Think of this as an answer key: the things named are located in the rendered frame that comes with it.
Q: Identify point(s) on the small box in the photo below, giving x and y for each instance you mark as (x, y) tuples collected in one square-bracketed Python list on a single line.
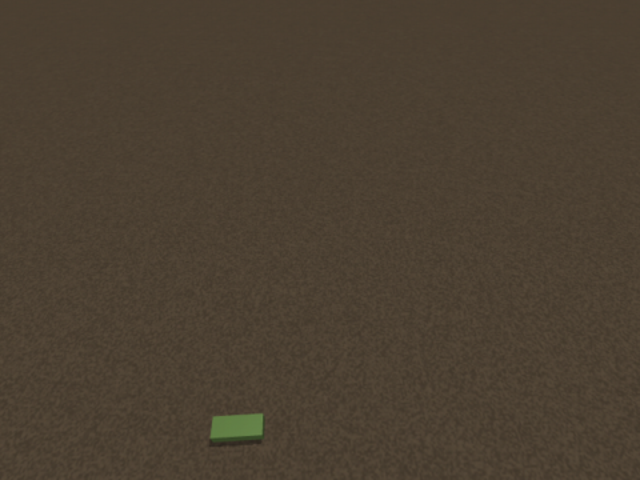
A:
[(237, 427)]

